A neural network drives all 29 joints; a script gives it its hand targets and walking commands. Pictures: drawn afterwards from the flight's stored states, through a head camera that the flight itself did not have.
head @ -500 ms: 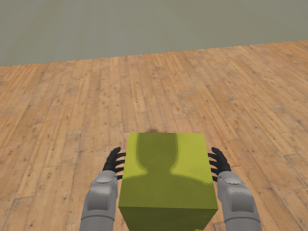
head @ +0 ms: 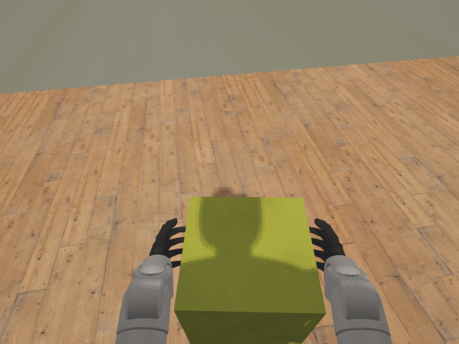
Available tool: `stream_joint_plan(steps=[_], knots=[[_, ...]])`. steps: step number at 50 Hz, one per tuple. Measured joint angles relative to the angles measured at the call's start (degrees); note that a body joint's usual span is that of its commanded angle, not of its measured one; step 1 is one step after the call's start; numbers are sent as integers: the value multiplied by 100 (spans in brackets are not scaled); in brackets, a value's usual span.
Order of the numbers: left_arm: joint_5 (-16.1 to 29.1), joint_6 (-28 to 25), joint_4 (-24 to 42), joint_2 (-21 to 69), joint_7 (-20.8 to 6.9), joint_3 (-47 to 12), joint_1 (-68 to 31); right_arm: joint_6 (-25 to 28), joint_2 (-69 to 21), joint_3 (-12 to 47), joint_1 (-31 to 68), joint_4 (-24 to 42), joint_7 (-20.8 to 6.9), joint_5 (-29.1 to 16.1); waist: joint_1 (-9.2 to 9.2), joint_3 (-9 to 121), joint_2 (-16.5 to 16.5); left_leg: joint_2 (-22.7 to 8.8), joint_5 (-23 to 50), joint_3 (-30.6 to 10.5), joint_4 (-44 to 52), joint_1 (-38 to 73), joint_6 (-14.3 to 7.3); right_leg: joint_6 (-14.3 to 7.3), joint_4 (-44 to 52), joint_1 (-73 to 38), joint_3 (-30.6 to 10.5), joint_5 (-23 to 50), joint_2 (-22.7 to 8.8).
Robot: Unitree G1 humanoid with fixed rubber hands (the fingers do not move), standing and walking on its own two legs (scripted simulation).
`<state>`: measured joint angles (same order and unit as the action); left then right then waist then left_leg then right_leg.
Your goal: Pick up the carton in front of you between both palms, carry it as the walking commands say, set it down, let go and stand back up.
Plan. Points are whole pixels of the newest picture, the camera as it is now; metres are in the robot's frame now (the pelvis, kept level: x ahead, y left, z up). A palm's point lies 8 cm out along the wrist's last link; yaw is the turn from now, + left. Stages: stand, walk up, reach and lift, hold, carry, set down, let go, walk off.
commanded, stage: hold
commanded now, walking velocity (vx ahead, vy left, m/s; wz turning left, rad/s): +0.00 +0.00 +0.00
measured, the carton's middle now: (245, 276) +0.29 +0.00 -0.04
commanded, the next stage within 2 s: set down in 0.14 s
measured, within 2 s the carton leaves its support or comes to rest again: neither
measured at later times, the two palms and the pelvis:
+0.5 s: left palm (176, 252) +0.31 +0.14 -0.01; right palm (335, 266) +0.29 -0.16 +0.00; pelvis -0.04 +0.03 -0.02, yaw -6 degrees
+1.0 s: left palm (194, 277) +0.36 +0.13 -0.21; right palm (312, 286) +0.34 -0.17 -0.21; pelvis -0.06 +0.02 -0.14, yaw -6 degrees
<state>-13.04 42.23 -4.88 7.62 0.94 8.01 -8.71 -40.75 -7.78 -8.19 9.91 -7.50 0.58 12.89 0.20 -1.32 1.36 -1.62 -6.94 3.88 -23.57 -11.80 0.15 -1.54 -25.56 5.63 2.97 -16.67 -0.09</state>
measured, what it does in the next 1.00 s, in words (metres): lowers itself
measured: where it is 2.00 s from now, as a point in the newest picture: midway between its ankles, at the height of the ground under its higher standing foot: outside the picture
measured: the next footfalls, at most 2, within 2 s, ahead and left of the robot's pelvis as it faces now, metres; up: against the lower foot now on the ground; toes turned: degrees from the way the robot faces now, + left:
none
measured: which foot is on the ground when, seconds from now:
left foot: down 0.00-1.00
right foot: down 0.00-1.00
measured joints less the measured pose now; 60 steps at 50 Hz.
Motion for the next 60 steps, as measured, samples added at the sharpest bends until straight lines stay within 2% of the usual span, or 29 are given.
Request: stream_joint_plan(steps=[2, 5, 11, 17, 21, 25, 28, 33, 39, 43, 46, 53, 60], knots=[[-3, -20, -9, -5, 9, 6, 32, 37, -1, 8, 10, -69, -10, 9, 32, -111, -6, 57, -109, -282, 137, 209, 39, 19, 159, -160, -160, 96, 78], [-19, -44, -97, 2, 18, 16, -15, 79, -4, -49, 41, -155, -13, 0, -5, -211, 2, 81, -64, -397, 218, 350, 91, 20, 281, -295, -263, 203, 121], [-138, -87, -474, 45, -24, 158, -323, 137, -38, -296, 263, -457, -45, 59, -41, -266, 29, 110, -77, -398, 152, 432, 34, 46, 194, -332, -398, 230, 137], [-480, -402, -1458, 267, -134, 1076, -1231, 543, -212, -1192, 1230, -1598, -232, 501, 71, -403, 40, 267, -256, -567, -318, 203, -18, 51, -313, -16, -617, 92, 188], [-789, -773, -2146, 351, -134, 1651, -1885, 957, -191, -1814, 1938, -2382, -384, 928, 60, -511, 42, 368, -404, -651, -740, -182, -57, 54, -752, 398, -716, -54, 219], [-1029, -1174, -2579, 386, -146, 2020, -2357, 1339, -150, -2237, 2402, -2773, -499, 1294, -11, -546, 14, 413, -518, -663, -1189, -902, -79, 120, -1197, 1123, -773, -156, 248], [-1157, -1575, -2757, 410, -152, 2147, -2553, 1684, -93, -2360, 2571, -2883, -536, 1375, -45, -545, -17, 430, -555, -653, -1499, -1634, -94, 179, -1523, 1864, -801, -195, 270], [-1048, -2429, -2779, 394, -46, 2044, -2680, 2439, 98, -2197, 2725, -2898, -485, 1080, -61, -579, -56, 456, -606, -653, -2101, -3118, -86, 239, -2180, 3367, -813, -281, 314], [-414, -3109, -2489, 208, 184, 1633, -2640, 3072, 301, -1684, 2798, -2721, -274, 321, -50, -309, -64, 465, -796, -686, -3037, -5049, -33, 260, -3148, 5302, -791, -501, 413], [8, -3194, -2290, 39, 253, 1389, -2604, 3135, 349, -1397, 2778, -2509, -105, -116, -46, 210, -57, 489, -1012, -740, -3695, -6167, 28, 249, -3814, 6413, -762, -728, 482], [155, -3145, -2297, -43, 259, 1357, -2669, 3079, 350, -1361, 2832, -2489, -38, -262, -40, 596, -48, 507, -1168, -780, -4123, -6778, 70, 229, -4240, 7014, -727, -889, 524], [70, -2956, -2724, -147, 226, 1551, -3020, 2876, 360, -1564, 3164, -2869, 44, -200, -2, 1223, -23, 539, -1462, -848, -4908, -7765, 136, 203, -5011, 7982, -660, -1189, 607], [0, -3005, -3110, -315, 200, 1686, -3437, 2929, 468, -1595, 3568, -3244, 146, -148, 22, 1401, -35, 592, -1642, -882, -5606, -8654, 178, 217, -5710, 8858, -626, -1388, 673]])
